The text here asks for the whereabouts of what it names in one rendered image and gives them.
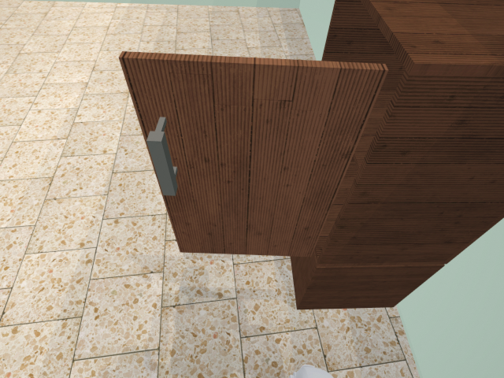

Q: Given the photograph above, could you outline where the handle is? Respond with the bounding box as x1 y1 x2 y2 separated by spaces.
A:
146 117 178 196

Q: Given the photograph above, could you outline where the cupboard door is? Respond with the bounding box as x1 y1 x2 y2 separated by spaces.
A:
119 51 389 257

